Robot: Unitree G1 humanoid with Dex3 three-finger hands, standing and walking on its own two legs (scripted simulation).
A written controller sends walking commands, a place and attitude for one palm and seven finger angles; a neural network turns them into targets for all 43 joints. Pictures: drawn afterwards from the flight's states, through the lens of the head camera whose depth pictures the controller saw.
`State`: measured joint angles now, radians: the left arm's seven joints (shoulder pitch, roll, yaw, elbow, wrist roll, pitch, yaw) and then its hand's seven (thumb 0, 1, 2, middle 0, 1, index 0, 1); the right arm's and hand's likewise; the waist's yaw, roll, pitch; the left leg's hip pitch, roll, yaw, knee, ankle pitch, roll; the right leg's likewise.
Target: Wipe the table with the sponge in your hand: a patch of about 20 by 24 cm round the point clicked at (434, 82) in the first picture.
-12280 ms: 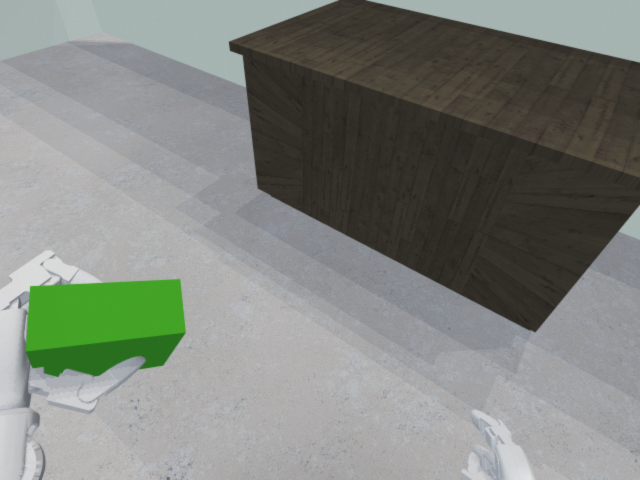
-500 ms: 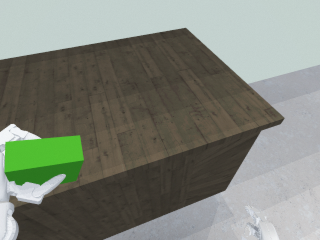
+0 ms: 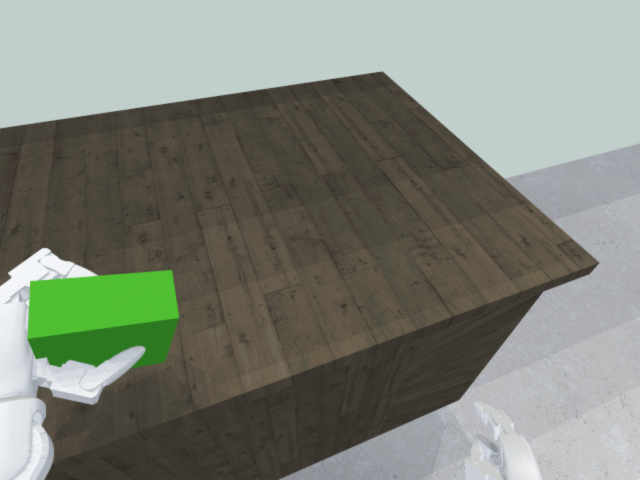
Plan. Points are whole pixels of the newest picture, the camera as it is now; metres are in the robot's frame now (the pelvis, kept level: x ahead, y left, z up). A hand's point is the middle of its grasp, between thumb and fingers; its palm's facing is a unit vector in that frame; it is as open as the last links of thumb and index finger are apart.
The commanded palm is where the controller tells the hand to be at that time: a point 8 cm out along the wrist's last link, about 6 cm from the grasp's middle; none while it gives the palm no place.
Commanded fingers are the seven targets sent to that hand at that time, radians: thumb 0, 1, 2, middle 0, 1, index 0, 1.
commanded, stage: come to a stop and stand still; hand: left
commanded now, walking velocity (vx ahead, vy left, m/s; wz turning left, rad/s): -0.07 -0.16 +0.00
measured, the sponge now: (128, 325) +0.23 +0.22 +0.12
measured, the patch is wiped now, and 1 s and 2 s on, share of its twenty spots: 0.00 0.00 0.00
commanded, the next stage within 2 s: look again from close up in 1.06 s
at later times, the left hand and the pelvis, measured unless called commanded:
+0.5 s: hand (53, 286) +0.24 +0.29 +0.17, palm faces +0.48 -0.81 -0.34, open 9.7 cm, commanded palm +0.16 +0.28 +0.19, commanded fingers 0.00 0.10 1.30 -1.20 -1.60 -1.20 -1.60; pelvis +0.00 +0.00 +0.02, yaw +0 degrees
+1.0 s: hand (48, 301) +0.22 +0.28 +0.17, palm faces +0.38 -0.86 -0.34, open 9.7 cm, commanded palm +0.16 +0.32 +0.19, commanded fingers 0.00 0.10 1.30 -1.20 -1.60 -1.20 -1.60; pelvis +0.01 +0.04 +0.01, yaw +1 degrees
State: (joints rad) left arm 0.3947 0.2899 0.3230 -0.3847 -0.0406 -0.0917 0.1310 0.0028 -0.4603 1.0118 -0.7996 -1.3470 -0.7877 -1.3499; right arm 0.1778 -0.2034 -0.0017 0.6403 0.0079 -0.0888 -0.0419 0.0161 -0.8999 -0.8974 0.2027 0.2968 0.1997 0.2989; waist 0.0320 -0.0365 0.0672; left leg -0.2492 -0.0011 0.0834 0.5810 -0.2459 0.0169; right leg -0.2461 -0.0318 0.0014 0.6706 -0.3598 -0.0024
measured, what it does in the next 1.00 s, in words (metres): stands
